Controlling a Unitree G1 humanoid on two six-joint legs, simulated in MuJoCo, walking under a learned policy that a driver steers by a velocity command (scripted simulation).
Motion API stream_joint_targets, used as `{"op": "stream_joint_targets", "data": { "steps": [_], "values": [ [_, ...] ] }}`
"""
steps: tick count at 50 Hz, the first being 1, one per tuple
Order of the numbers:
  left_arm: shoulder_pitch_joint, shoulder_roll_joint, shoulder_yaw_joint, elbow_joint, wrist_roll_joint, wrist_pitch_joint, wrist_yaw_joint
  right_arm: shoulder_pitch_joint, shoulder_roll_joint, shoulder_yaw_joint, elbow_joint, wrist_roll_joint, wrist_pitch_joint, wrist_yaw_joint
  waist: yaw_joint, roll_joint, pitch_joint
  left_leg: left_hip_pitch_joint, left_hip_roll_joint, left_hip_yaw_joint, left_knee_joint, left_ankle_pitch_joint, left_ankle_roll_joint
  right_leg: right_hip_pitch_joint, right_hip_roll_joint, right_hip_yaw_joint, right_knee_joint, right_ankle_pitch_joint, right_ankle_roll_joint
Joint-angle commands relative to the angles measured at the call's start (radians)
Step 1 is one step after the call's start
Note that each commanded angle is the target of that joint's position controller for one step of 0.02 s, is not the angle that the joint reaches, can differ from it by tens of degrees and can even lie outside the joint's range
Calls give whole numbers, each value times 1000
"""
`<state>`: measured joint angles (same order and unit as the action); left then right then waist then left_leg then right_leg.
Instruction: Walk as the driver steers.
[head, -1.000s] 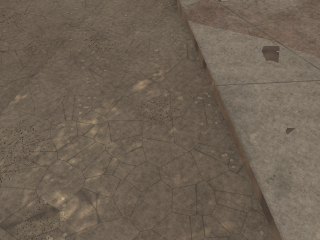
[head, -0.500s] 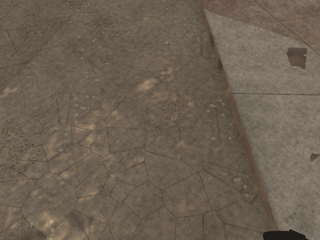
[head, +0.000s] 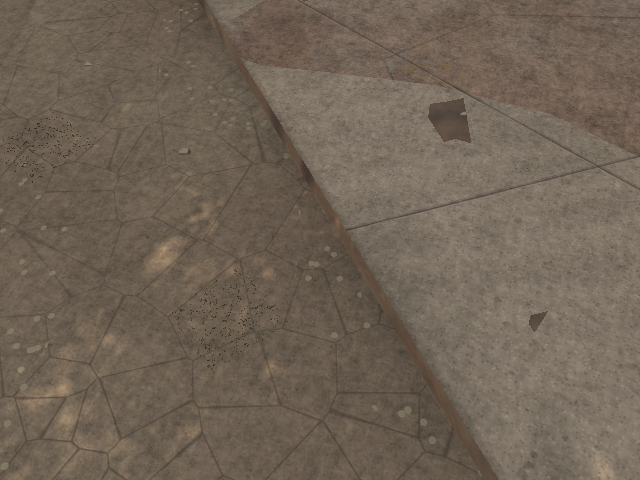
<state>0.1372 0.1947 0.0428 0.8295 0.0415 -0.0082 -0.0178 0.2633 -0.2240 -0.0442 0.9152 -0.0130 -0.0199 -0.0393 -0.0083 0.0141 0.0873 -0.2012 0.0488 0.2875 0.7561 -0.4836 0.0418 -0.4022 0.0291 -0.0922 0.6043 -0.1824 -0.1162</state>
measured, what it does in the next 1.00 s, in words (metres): steps on the spot, turning right: left foot, then right foot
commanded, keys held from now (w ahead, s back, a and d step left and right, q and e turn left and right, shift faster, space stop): e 0.38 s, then no key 0.32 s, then w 0.30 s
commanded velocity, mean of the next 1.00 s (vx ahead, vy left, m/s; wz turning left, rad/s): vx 0.08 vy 0.00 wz -0.35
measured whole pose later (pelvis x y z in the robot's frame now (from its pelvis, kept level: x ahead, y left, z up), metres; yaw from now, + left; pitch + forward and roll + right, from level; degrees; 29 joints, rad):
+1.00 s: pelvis +0.05 +0.03 +0.03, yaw -20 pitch +0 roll -1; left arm 0.36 0.23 0.04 0.98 0.02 -0.04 0.01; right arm 0.23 -0.27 -0.06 0.84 -0.03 -0.02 0.03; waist 0.02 0.03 0.01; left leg -0.46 0.03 0.04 0.86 -0.32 0.03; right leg 0.01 0.05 0.05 0.24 -0.25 -0.05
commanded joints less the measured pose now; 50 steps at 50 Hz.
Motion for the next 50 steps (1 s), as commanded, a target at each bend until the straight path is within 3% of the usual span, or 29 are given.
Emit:
{"op": "stream_joint_targets", "data": {
  "steps": [1,2,3,4,6,8,12,15,18,21,22,23,24,25,26,27,28,30,35,37,39,40,41,42,43,44,46,48,50],
  "values": [
    [265,291,91,-12,-51,6,25,59,-88,-20,-102,-14,26,6,88,-174,-340,-334,-70,-273,563,-226,-56,435,-428,631,-215,685,-344],
    [202,255,84,-23,-45,18,31,13,-92,-22,-112,-6,32,6,71,-104,-232,-383,-38,-304,580,-149,-62,350,-390,562,-252,475,-324],
    [128,201,68,-32,-38,30,38,-33,-94,-24,-118,-3,27,5,47,-52,-125,-400,-14,-313,511,-57,-63,249,-329,491,-295,331,-266],
    [77,168,58,-43,-39,36,43,-54,-107,-30,-125,-10,24,1,24,-45,-85,-385,0,-317,435,8,-66,198,-269,439,-313,265,-210],
    [41,149,53,-55,-31,35,42,-11,-97,-29,-114,-29,40,2,-2,-65,-121,-310,-21,-305,377,62,-74,162,-202,371,-302,311,-170],
    [63,178,62,-51,-26,24,32,4,-73,-24,-119,-17,54,3,-4,-59,-157,-286,-34,-306,302,61,-81,175,-183,365,-290,331,-155],
    [87,214,76,-52,-20,32,26,-55,-83,-22,-155,-9,66,-2,28,-117,-161,-283,-45,-321,175,73,-88,172,-170,440,-329,42,-136],
    [81,222,82,-59,-15,41,20,-87,-90,-21,-177,-3,61,-3,42,-133,-150,-251,-62,-327,92,74,-81,155,-163,495,-344,-81,-121],
    [65,225,86,-64,-12,46,14,-64,-94,-20,-184,7,48,-7,37,-147,-153,-168,-91,-324,-15,56,-59,139,-159,542,-335,-54,-100],
    [24,211,83,-67,-26,55,13,64,-89,-19,-155,13,32,-14,-24,-149,-157,29,-116,-297,-308,149,-13,73,-119,539,-298,-55,-30],
    [33,180,74,-70,-35,54,19,77,-122,-26,-154,3,24,-21,-24,-85,-140,97,-44,-363,-448,153,8,7,-63,493,-240,-148,25],
    [56,120,59,-89,-49,50,23,50,-222,-46,-182,-20,21,-27,-2,142,-143,140,217,-664,-574,17,88,-127,65,341,-24,-284,83],
    [36,171,71,-86,-22,42,29,-38,-260,-54,-203,-29,22,-17,0,209,-69,-17,349,-808,-605,135,183,-175,158,203,190,-363,98],
    [45,197,79,-74,-5,38,26,-57,-194,-36,-207,-29,18,-14,25,108,-60,-77,311,-742,-566,287,205,-102,111,261,340,-328,98],
    [86,188,80,-51,-11,39,20,-113,-150,-23,-209,-18,13,-10,71,66,-57,-90,241,-626,-529,391,177,-76,110,261,409,-268,99],
    [122,183,79,-31,-12,44,17,-143,-137,-20,-217,-13,10,-6,86,78,-68,-60,182,-540,-501,476,147,-71,109,248,459,-226,109],
    [139,176,76,-19,-10,48,13,-138,-134,-18,-217,-10,6,-5,78,118,-82,-16,156,-493,-480,571,142,-84,111,235,491,-219,120],
    [112,162,65,-18,-15,55,10,-78,-126,-16,-199,-9,4,0,40,125,-98,67,141,-449,-441,713,151,-94,102,217,451,-230,147],
    [23,117,25,-22,-37,63,20,8,-160,-21,-143,-12,8,5,-27,170,-124,160,149,-443,-384,787,157,58,48,130,79,-301,157],
    [41,119,17,-4,-39,58,28,43,-179,-29,-116,-19,20,17,-36,189,-127,135,142,-474,-413,531,149,146,57,78,-76,-267,131],
    [92,114,12,29,-24,38,35,48,-182,-37,-93,-10,34,24,1,141,-80,9,113,-488,-412,192,116,307,60,51,-291,-134,85],
    [120,138,16,45,-17,23,39,36,-155,-32,-98,-11,31,25,17,86,-75,-115,93,-478,-385,54,88,429,4,128,-300,-153,53],
    [195,205,27,60,-5,8,44,-29,-99,-17,-135,-3,21,33,59,-75,-79,-313,17,-384,-244,-41,47,549,-155,351,-346,-330,-11],
    [268,288,52,90,-17,3,39,-128,-95,-12,-181,-4,12,34,111,-245,-5,-456,-100,-231,-77,-32,20,490,-323,615,-472,-499,-112],
    [267,256,47,99,-7,-7,36,-197,-154,-29,-200,-20,6,34,124,-186,95,-512,-39,-278,62,-34,20,424,-378,661,-505,-462,-165],
    [226,217,37,95,-12,-18,34,-169,-153,-34,-187,-14,-2,44,85,-144,100,-520,-20,-302,118,13,20,415,-348,612,-511,-436,-165],
    [177,185,29,88,-23,-35,35,-117,-148,-39,-159,-19,-14,65,44,-150,74,-502,7,-297,141,104,4,433,-273,489,-525,-314,-124],
    [187,172,26,101,-23,-53,31,-116,-126,-35,-147,-24,-17,79,39,-133,30,-461,4,-268,136,172,-17,433,-226,385,-508,-132,-112],
    [209,170,27,119,-25,-64,28,-154,-101,-28,-159,-22,-16,86,44,-130,26,-419,7,-250,71,217,-34,396,-213,329,-498,-61,-105]
  ]
}}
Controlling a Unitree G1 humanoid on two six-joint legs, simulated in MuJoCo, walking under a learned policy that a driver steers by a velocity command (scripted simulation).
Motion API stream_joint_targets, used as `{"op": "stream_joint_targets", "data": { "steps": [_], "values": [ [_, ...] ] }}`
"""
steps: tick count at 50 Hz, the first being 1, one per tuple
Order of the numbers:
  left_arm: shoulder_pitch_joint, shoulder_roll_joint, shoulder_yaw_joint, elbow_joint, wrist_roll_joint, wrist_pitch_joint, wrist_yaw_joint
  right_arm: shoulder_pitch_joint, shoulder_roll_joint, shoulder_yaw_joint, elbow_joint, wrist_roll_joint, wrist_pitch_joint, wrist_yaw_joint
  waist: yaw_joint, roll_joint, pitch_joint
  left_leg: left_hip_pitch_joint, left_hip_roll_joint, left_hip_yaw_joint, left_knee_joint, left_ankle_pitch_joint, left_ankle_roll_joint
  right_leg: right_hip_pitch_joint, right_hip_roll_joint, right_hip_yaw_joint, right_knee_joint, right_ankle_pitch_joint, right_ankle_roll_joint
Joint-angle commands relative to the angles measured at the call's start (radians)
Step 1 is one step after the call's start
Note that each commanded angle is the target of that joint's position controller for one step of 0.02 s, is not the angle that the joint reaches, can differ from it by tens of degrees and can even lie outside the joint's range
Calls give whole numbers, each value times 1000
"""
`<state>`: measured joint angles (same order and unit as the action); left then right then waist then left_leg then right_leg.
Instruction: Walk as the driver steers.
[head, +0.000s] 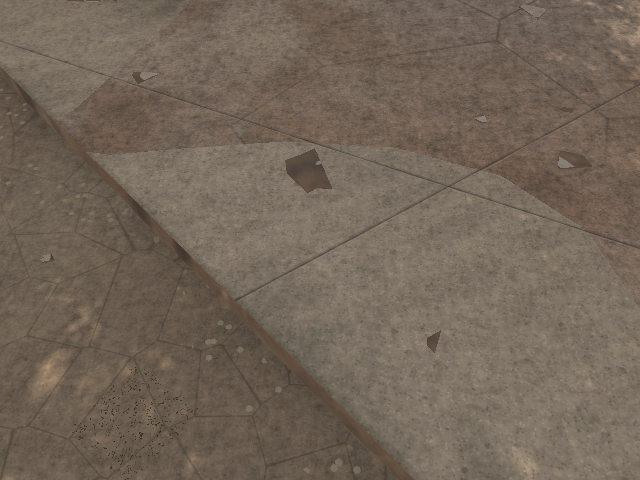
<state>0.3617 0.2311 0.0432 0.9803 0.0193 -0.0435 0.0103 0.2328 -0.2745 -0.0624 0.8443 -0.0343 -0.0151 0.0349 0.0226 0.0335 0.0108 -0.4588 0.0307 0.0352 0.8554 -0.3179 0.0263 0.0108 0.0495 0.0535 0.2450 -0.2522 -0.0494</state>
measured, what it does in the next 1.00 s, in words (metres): walks ahead: left foot, then right foot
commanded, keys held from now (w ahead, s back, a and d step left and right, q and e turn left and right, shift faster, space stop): w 0.74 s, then w+q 0.26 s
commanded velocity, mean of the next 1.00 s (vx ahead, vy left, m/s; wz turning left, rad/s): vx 0.46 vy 0.00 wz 0.05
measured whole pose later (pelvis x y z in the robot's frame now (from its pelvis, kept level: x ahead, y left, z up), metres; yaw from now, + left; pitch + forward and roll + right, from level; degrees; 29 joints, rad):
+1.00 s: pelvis +0.49 +0.03 +0.00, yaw +6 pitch +0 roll +0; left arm 0.42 0.18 0.03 1.06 0.02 -0.10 0.01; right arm 0.20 -0.22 -0.06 0.88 -0.03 -0.01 0.03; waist 0.00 0.05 0.04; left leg -0.75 0.04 -0.01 1.25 -0.20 0.06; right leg 0.00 0.05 -0.17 0.28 -0.29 -0.07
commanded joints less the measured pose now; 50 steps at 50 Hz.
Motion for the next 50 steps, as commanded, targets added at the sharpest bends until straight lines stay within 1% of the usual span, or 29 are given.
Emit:
{"op": "stream_joint_targets", "data": {
  "steps": [1,4,6,8,9,10,11,12,13,14,16,18,22,25,29,30,31,33,34,35,36,37,38,39,40,41,42,45,50],
  "values": [
    [-4,137,27,-25,-3,-32,-1,-148,-43,-7,-98,1,-19,14,19,-154,108,-136,26,7,-71,69,-22,-40,-234,169,-136,24,-168],
    [18,163,33,-10,2,-38,-3,-190,-45,-6,-121,6,-15,15,25,-161,120,-39,20,20,-186,82,-8,-93,-255,153,-116,67,-156],
    [15,180,36,-6,1,-38,-5,-160,-55,-11,-118,8,-16,8,5,-149,116,66,-1,43,-242,84,14,-130,-272,147,-80,128,-143],
    [-3,189,36,-1,-1,-36,-7,-12,-69,-26,-69,5,-25,-7,-75,-96,68,297,-53,73,-331,106,38,-191,-237,97,92,321,-109],
    [2,164,28,0,3,-38,-9,138,-110,-43,-19,-4,-37,-21,-135,-22,-18,485,-34,30,-372,62,61,-252,-170,28,325,400,-85],
    [13,81,3,-43,-17,-40,-14,304,-229,-68,0,-23,-49,-33,-186,197,-151,700,249,-373,-520,-212,146,-476,-49,-74,700,161,-23],
    [29,92,10,-48,-4,-39,-13,321,-263,-69,22,-5,-45,-26,-152,251,-159,666,371,-722,-693,-328,196,-618,43,-14,878,-279,-27],
    [-4,124,21,-45,5,-32,-15,204,-199,-52,6,7,-40,-21,-89,120,-39,538,351,-647,-688,-411,191,-652,-37,45,973,-210,-57],
    [-31,126,21,-46,4,-34,-29,96,-129,-33,-21,14,-42,-15,-52,41,32,425,309,-524,-693,-330,176,-639,-85,28,951,-108,-66],
    [-41,102,17,-44,2,-33,-36,45,-96,-21,-29,14,-48,-14,-26,29,51,365,256,-416,-712,-208,155,-609,-116,9,903,-54,-64],
    [-20,79,11,-25,20,-16,-44,44,-62,-7,-12,15,-64,-17,-4,54,45,319,192,-274,-727,14,139,-550,-138,-21,868,5,-41],
    [-52,71,10,-35,19,-7,-50,98,-65,-6,21,19,-79,-19,-2,44,42,333,182,-213,-736,156,156,-576,-143,-42,851,47,-22],
    [-209,65,6,-83,20,2,-54,181,-57,0,69,24,-85,-23,-27,19,84,393,173,-152,-766,255,179,-713,-161,-73,724,140,18],
    [-288,32,-7,-108,17,3,-50,224,-39,8,97,20,-83,-29,-42,31,83,413,153,-97,-741,368,181,-699,-142,-110,619,179,34],
    [-400,28,-15,-159,20,2,-42,297,-50,8,138,13,-79,-41,-63,26,116,529,210,-113,-713,514,197,-765,-139,-111,546,133,8],
    [-424,42,-11,-170,23,-1,-40,322,-35,11,151,11,-73,-46,-71,-11,119,625,208,-116,-686,569,195,-821,-128,-113,553,91,-3],
    [-439,26,-15,-179,21,-5,-40,338,-39,11,164,4,-67,-53,-81,-4,109,711,212,-114,-644,652,192,-836,-109,-122,507,31,-16],
    [-361,13,-19,-172,3,-13,-33,290,-55,10,164,-10,-60,-62,-26,65,48,687,201,-70,-522,984,160,-622,-42,-152,384,-46,-54],
    [-250,45,-5,-139,-3,-19,-20,289,-70,6,170,-13,-55,-60,18,67,-16,675,184,-59,-380,1159,147,-457,11,-167,315,-76,-77],
    [-74,70,10,-85,3,-28,-10,257,-87,2,166,7,-51,-57,98,62,-98,580,167,-32,-191,1113,124,-202,6,-164,165,70,-101],
    [91,156,38,-46,31,-33,5,228,-60,14,130,31,-61,-49,149,12,-217,321,131,-17,50,760,97,127,-162,9,167,27,-142],
    [128,271,65,-31,50,-33,7,265,78,37,83,49,-73,-33,79,-238,-234,-108,-69,41,401,-165,43,365,-478,483,128,230,-257],
    [127,238,67,-22,7,-23,-3,228,-27,7,96,35,-64,-45,108,-71,-238,-185,-72,-137,496,-160,63,303,-482,570,83,240,-284],
    [25,173,50,-31,4,-21,-5,185,-15,3,83,37,-62,-47,53,-82,-80,-242,-24,-124,536,-98,67,180,-452,394,65,214,-263],
    [-29,87,29,-36,7,-27,-12,167,-8,3,84,31,-61,-43,29,-65,0,-229,2,-96,542,-53,68,55,-397,284,29,236,-221],
    [-57,35,13,-33,10,-37,-12,148,-2,-2,81,22,-52,-36,-3,-68,44,-207,19,-90,521,-11,63,-38,-345,190,-5,223,-167],
    [-61,6,4,-24,6,-46,-6,161,9,-2,80,9,-35,-25,-33,-88,60,-170,26,-89,508,24,53,-105,-310,117,-30,246,-132],
    [1,27,5,16,-3,-68,-1,127,46,-2,60,3,-3,-7,-59,-100,71,-227,14,-76,519,71,45,-125,-275,-18,-46,416,-87],
    [54,26,-3,32,8,-77,10,-93,47,9,-46,-1,7,-5,-39,-112,107,-338,7,-1,336,168,33,-96,-238,-167,-74,608,-64]
  ]
}}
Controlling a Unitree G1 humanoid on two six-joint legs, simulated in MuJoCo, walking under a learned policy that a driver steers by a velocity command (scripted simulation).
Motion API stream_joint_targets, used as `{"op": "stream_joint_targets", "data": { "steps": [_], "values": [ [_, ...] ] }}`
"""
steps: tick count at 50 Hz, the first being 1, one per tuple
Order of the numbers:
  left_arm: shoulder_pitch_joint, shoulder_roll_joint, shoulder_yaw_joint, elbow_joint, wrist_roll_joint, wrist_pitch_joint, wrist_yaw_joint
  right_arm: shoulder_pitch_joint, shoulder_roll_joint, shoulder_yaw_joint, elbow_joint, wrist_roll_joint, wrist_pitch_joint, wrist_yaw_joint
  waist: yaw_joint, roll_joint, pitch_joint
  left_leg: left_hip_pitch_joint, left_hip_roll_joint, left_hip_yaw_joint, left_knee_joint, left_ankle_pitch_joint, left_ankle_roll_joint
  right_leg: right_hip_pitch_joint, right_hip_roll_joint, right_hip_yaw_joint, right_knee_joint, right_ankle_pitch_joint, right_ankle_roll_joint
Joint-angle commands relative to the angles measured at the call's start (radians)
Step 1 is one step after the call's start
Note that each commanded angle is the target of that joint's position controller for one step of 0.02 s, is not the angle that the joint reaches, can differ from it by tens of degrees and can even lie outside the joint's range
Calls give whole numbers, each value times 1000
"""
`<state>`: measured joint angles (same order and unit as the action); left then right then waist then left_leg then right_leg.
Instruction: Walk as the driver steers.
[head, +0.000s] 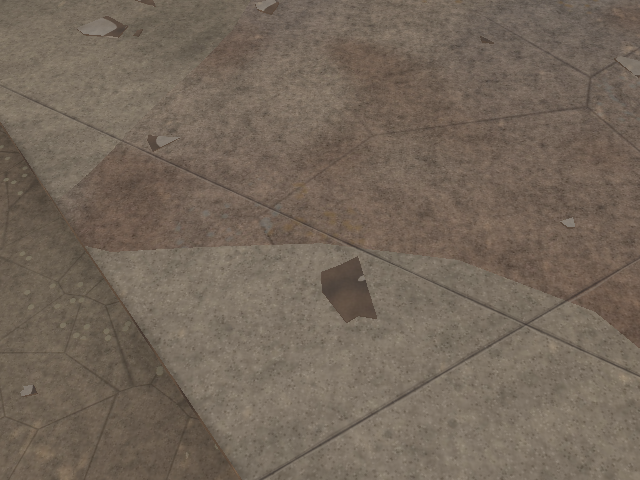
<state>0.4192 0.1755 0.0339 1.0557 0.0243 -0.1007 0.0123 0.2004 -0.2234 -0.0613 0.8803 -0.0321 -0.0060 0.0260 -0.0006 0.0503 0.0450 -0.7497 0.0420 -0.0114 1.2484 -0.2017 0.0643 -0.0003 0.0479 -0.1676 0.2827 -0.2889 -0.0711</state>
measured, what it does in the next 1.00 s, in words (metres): climbs, turning left: left foot 0.07 m higher, then left foot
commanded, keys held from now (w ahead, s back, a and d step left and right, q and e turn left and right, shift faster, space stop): w+q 0.72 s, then w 0.28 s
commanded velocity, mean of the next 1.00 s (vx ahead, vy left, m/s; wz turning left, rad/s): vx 0.50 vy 0.00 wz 0.48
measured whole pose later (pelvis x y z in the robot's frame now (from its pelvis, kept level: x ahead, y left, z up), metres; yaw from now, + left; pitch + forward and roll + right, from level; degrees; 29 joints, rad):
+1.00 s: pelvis +0.54 +0.11 +0.06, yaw +30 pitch +2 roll -2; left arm 0.41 0.25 0.07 0.84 0.02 -0.08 0.00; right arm 0.14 -0.21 -0.04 0.69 -0.04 -0.01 0.07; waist 0.06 0.01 -0.02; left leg -0.53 0.03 0.05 0.64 -0.20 0.07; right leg -0.08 -0.05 -0.22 0.37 -0.32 0.03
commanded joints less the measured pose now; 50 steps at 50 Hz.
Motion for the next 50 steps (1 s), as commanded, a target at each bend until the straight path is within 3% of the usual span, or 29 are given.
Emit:
{"op": "stream_joint_targets", "data": {
  "steps": [1,4,6,7,9,10,11,12,13,14,15,16,17,18,19,21,23,25,27,28,29,30,31,32,33,35,40,47,50],
  "values": [
    [10,86,5,-41,4,-19,12,-83,6,15,-93,-2,-1,3,-14,-131,68,-51,0,65,-105,61,-3,-51,-238,39,-108,665,-40],
    [40,100,6,-40,1,-19,30,-145,11,29,-127,-3,1,5,-1,-121,59,-22,6,125,-283,98,20,55,-267,2,-103,783,-29],
    [58,99,1,-47,-4,-4,36,-169,-2,33,-142,1,2,-3,10,-82,28,88,-69,229,-390,22,45,118,-241,-46,-30,1122,-15],
    [120,104,-2,-34,1,8,45,-164,-10,31,-141,4,-3,-5,26,-65,-20,164,-132,279,-432,-25,53,190,-237,-41,87,1399,-6],
    [207,186,9,-7,-5,41,62,-69,-23,15,-111,9,-7,1,5,-129,-152,448,-174,254,-595,3,59,181,-280,-17,390,1474,16],
    [191,221,19,-18,-18,45,55,-7,-56,-4,-82,12,-5,4,-23,-181,-173,581,-186,234,-720,72,70,113,-279,-4,533,1345,23],
    [120,219,23,-52,-42,39,38,118,-88,-22,-25,0,-3,4,-91,-130,-199,909,-158,208,-835,259,104,-160,-241,-17,760,1091,54],
    [-96,216,35,-120,-44,20,16,210,-125,-40,34,12,0,-5,-184,-9,-125,1078,-43,48,-1002,473,168,-509,-83,-5,1088,75,69],
    [-192,116,15,-211,-47,0,20,213,-235,-60,20,-26,-13,-12,-151,0,-139,1185,150,-135,-804,860,208,-752,-83,100,1359,-245,33],
    [-178,50,1,-260,-71,-13,21,307,-263,-58,29,-40,-26,-14,-145,-45,-251,1302,335,-293,-706,1257,317,-880,-104,182,1504,-282,27],
    [-150,49,-4,-285,-76,-3,30,332,-251,-69,69,-25,-24,-23,-117,-39,-271,1270,396,-358,-784,989,401,-988,-102,215,1625,-218,33],
    [-194,71,-6,-334,-39,7,41,296,-208,-63,68,-8,-27,-36,-94,5,-182,1132,390,-468,-887,440,378,-1078,-135,275,1653,-253,25],
    [-295,83,-3,-360,0,19,35,233,-134,-41,58,-10,-35,-43,-73,-38,-75,984,317,-455,-923,188,321,-1170,-138,289,1724,-354,11],
    [-312,61,-11,-372,18,30,20,186,-99,-21,55,-1,-43,-46,-25,-72,-1,852,276,-388,-937,135,282,-1217,-146,278,1719,-375,5],
    [-309,58,-21,-395,11,40,4,114,-112,-11,31,13,-51,-42,38,-92,76,635,236,-297,-1038,67,241,-1150,-168,228,1542,-341,14],
    [-358,60,-34,-451,17,59,-10,27,-179,-15,-2,13,-80,-29,78,-86,137,301,135,-199,-1188,57,214,-904,-175,150,1210,-168,42],
    [-307,56,-42,-453,28,67,-24,-22,-210,-28,-29,14,-95,-24,105,-76,72,191,53,-95,-1189,257,186,-607,-176,127,907,13,53],
    [-281,43,-41,-445,19,72,-23,41,-231,-42,-13,31,-96,-13,75,19,-6,310,61,-78,-1153,540,166,-452,-128,92,779,88,39],
    [-202,97,-20,-434,12,65,-8,95,-234,-45,-6,34,-87,-7,83,51,-120,548,82,-83,-938,904,122,-395,-47,54,697,-28,13],
    [-75,122,-4,-401,9,52,-4,98,-233,-45,-10,32,-79,-6,141,26,-198,603,69,-83,-729,972,94,-278,-4,45,590,-34,4],
    [38,176,17,-379,18,38,-1,86,-209,-42,-31,29,-75,-3,196,-19,-285,556,27,-84,-464,822,60,-125,-40,116,473,-56,-8],
    [84,337,57,-401,53,24,5,87,-70,-13,-119,43,-78,1,178,-332,-390,306,-125,-32,-52,143,1,7,-382,668,198,-365,-78],
    [-19,334,54,-410,29,38,4,147,-75,-15,-136,7,-78,18,82,-399,-429,147,-172,-155,152,-187,19,-7,-462,1122,-62,-497,-144],
    [-171,262,42,-438,22,45,2,145,-86,-21,-137,-11,-66,14,5,-239,-261,58,-93,-161,245,-145,34,-148,-490,1027,-28,-738,-142],
    [-213,180,25,-424,13,46,-1,106,-92,-20,-147,-20,-51,10,-6,-158,-109,22,-40,-71,244,-111,37,-289,-449,863,11,-714,-117],
    [-214,137,20,-380,18,32,-6,107,-83,-26,-161,-8,-22,13,-40,-142,-17,89,0,-79,110,-71,17,-438,-361,552,17,-417,-41],
    [-118,144,41,-309,7,-8,-20,44,-77,-22,-199,-3,3,25,-21,-151,-31,99,-16,-27,-75,40,-18,-346,-310,232,-66,-12,-100],
    [-56,206,63,-283,3,0,-5,-119,-43,8,-262,1,-7,52,37,-157,-27,250,-16,61,-603,3,-22,-202,-317,97,-133,-2,-83],
    [-54,234,69,-261,-7,15,-13,-56,-60,1,-253,-11,-30,43,6,-127,-18,346,-27,103,-697,-1,33,-155,-340,89,-33,132,-80]
  ]
}}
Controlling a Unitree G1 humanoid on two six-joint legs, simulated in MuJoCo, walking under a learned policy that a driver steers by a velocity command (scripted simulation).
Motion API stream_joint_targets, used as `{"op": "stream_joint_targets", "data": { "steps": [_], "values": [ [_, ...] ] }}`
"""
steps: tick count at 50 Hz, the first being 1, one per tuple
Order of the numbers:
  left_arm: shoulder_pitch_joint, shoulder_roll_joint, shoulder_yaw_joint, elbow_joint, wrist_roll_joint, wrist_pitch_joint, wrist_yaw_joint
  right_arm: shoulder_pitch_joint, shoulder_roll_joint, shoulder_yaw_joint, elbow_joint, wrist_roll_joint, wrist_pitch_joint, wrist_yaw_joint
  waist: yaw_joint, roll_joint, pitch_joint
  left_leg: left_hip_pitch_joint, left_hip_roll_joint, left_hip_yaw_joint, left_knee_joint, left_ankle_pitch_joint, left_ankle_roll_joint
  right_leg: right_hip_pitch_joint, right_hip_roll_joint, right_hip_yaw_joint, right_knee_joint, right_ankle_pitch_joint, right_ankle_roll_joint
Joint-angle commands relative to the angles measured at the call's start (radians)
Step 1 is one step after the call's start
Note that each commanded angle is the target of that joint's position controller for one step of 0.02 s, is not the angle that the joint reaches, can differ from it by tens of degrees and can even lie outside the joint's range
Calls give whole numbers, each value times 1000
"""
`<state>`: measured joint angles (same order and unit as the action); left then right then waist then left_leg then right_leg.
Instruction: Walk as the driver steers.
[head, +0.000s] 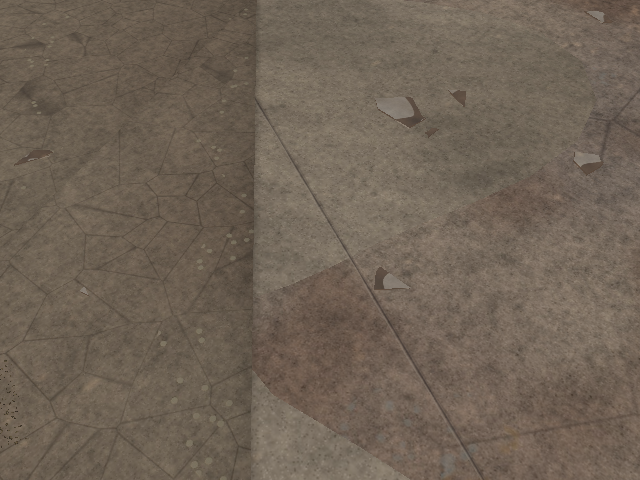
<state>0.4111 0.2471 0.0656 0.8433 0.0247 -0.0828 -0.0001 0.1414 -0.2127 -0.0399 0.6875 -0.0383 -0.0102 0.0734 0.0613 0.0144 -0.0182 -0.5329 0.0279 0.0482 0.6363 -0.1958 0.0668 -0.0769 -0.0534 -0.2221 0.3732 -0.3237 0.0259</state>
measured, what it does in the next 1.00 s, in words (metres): walks ahead, turning right: left foot, then right foot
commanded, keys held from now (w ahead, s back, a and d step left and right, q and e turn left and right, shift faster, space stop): w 0.10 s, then w+e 0.90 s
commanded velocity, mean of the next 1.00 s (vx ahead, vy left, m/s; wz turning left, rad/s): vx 0.50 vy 0.00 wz -0.35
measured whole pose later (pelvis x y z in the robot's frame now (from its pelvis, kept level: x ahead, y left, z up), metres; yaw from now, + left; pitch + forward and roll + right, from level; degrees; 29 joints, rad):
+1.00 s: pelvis +0.53 -0.09 +0.00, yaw -26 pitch +2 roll +0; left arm 0.43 0.26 0.07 0.81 0.00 -0.04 0.00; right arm 0.08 -0.25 -0.02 0.69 -0.04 -0.02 0.02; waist 0.08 0.04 0.02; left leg -0.69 0.08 -0.04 0.75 -0.05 -0.06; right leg -0.04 0.17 0.15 0.30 -0.27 -0.14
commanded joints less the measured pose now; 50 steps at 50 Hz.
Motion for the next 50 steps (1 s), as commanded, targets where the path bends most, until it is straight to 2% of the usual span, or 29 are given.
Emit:
{"op": "stream_joint_targets", "data": {
  "steps": [1,2,3,4,5,6,7,8,9,12,17,19,23,24,26,27,28,29,30,31,32,33,34,35,36,39,42,45,50],
  "values": [
    [-40,154,33,-39,-9,4,-5,91,-76,-27,-24,-15,-40,-11,-92,-44,10,248,-47,62,-152,10,45,-81,-195,99,25,296,-164],
    [-19,110,17,-35,0,7,-9,247,-106,-43,30,-27,-56,-21,-142,26,-93,455,-37,18,-155,-17,57,-142,-133,48,258,336,-145],
    [-11,31,-9,-88,-11,8,-19,371,-213,-65,31,-39,-67,-38,-182,223,-191,681,243,-392,-259,-225,127,-399,-36,10,591,71,-98],
    [-15,69,4,-110,-8,11,-19,408,-289,-86,40,0,-58,-51,-176,297,-222,756,359,-763,-401,-224,202,-625,80,135,813,-211,-85],
    [-84,98,10,-113,-6,17,-15,343,-241,-73,26,7,-56,-59,-160,146,-127,724,342,-641,-374,-143,198,-720,16,224,901,-144,-99],
    [-121,83,4,-110,-13,11,-19,293,-183,-56,23,7,-63,-60,-137,62,-68,624,310,-512,-361,-32,175,-703,-13,250,888,-53,-104],
    [-121,72,2,-97,-17,10,-20,249,-138,-41,24,6,-71,-59,-101,27,-41,541,264,-404,-386,39,131,-648,-36,260,834,5,-103],
    [-103,67,2,-83,-5,21,-22,223,-105,-29,27,12,-79,-59,-74,51,-18,485,230,-323,-413,96,100,-608,-44,269,801,32,-94],
    [-79,62,2,-63,0,34,-27,214,-89,-23,30,14,-87,-61,-62,69,-12,454,212,-264,-437,145,85,-575,-41,275,794,58,-83],
    [-110,49,6,-57,-2,56,-37,254,-101,-25,59,20,-106,-66,-51,50,16,462,200,-149,-467,315,76,-620,-16,282,801,136,-67],
    [-267,26,-3,-100,8,61,-44,296,-93,-20,96,19,-112,-73,-69,46,74,498,183,1,-493,406,74,-714,-18,253,667,293,-58],
    [-339,12,-13,-124,9,58,-52,292,-95,-19,106,18,-112,-76,-83,53,97,493,173,54,-502,414,72,-681,-18,208,537,342,-64],
    [-436,11,-24,-174,10,55,-64,324,-127,-27,148,18,-105,-90,-104,48,130,585,206,111,-488,509,64,-618,-8,127,328,317,-109],
    [-428,15,-24,-176,10,56,-64,319,-137,-29,153,15,-99,-92,-96,49,125,612,209,130,-450,601,56,-586,11,106,290,277,-125],
    [-371,37,-14,-171,13,59,-57,309,-169,-34,163,15,-88,-100,-66,75,74,655,218,165,-314,897,42,-474,75,57,260,186,-168],
    [-298,57,-4,-158,15,58,-52,303,-189,-39,166,10,-77,-103,-33,85,29,671,221,177,-189,1004,37,-398,112,46,251,133,-195],
    [-191,83,9,-131,17,52,-47,296,-210,-45,163,10,-65,-105,10,82,-34,644,220,180,-19,988,33,-272,145,56,213,102,-221],
    [-41,126,31,-86,28,44,-37,278,-219,-45,148,11,-60,-105,82,38,-118,512,192,190,224,800,14,-48,137,123,152,101,-259],
    [40,236,62,-80,32,44,-21,308,-136,-26,98,19,-62,-95,71,-127,-233,204,105,192,568,242,-24,239,-124,488,150,36,-347],
    [-3,284,73,-98,-8,52,-22,284,-114,-23,38,19,-69,-80,21,-250,-320,-102,-99,17,831,-349,-67,388,-286,1013,-27,109,-478],
    [-32,254,70,-98,-21,62,-15,174,-137,-22,17,14,-78,-73,39,-105,-207,-215,-23,-101,834,-242,-61,327,-257,891,-76,132,-440],
    [-73,200,56,-92,-23,61,-3,135,-134,-15,8,22,-92,-70,13,-51,-87,-213,22,-89,765,-148,-61,185,-236,752,-87,217,-409],
    [-104,160,45,-88,-21,59,0,139,-128,-13,15,19,-95,-71,-32,10,-25,-156,53,-85,673,-120,-66,62,-183,659,-100,325,-364],
    [-130,137,37,-89,-29,54,5,144,-127,-11,13,1,-80,-72,-67,18,2,-100,71,-91,615,-123,-80,-29,-133,586,-110,394,-339],
    [-144,126,31,-96,-31,48,4,170,-122,-9,19,-11,-59,-69,-89,3,-12,-45,78,-89,580,-127,-93,-78,-106,539,-121,437,-329],
    [-109,153,35,-95,-29,26,-1,158,-108,-5,8,-17,-22,-61,-96,-13,-8,-46,80,-63,490,-93,-116,-135,-58,490,-145,478,-325],
    [-44,163,37,-88,-27,25,1,28,-111,-4,-35,-14,-15,-60,-51,-41,40,-144,81,-54,354,32,-131,-108,-38,505,-172,427,-292],
    [21,166,40,-80,-29,28,2,-77,-113,-1,-65,-10,-17,-58,-4,-55,45,-197,60,-60,219,137,-134,-22,-31,524,-151,447,-259],
    [92,178,42,-71,-16,32,13,-217,-112,12,-117,0,-32,-49,47,-67,53,-212,8,-59,54,161,-118,96,-45,577,-77,563,-258]
  ]
}}
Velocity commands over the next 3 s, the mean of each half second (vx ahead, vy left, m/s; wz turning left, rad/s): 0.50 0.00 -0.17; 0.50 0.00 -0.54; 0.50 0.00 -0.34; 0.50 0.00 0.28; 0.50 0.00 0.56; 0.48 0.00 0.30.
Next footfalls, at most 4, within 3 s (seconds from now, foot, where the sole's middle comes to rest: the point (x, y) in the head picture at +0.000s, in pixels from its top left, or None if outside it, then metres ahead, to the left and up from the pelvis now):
0.04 left None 0.16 0.09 -0.77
0.58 right None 0.46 -0.11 -0.77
1.14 left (393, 347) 0.82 -0.10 -0.77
1.64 right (522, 332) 0.89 -0.42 -0.77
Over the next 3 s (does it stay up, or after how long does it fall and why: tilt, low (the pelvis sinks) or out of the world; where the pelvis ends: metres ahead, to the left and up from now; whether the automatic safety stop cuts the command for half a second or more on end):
stays up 1.50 -0.49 0.01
